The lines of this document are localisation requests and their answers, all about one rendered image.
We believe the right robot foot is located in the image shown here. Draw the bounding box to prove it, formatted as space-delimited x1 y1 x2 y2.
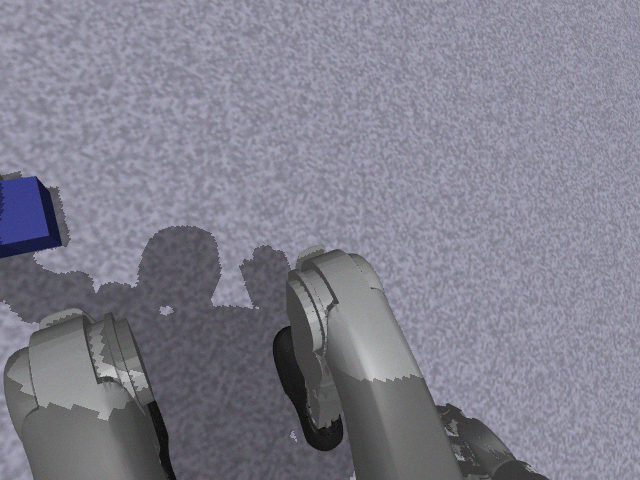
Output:
273 326 343 451

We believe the carton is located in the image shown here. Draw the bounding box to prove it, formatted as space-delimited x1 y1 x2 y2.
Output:
0 176 62 258

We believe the right robot hand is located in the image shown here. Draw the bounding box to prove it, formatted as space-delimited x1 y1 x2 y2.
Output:
436 403 517 480

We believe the right robot arm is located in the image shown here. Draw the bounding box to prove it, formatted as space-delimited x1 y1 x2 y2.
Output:
492 460 549 480

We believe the left robot foot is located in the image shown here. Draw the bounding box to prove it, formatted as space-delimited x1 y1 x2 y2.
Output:
147 401 177 480

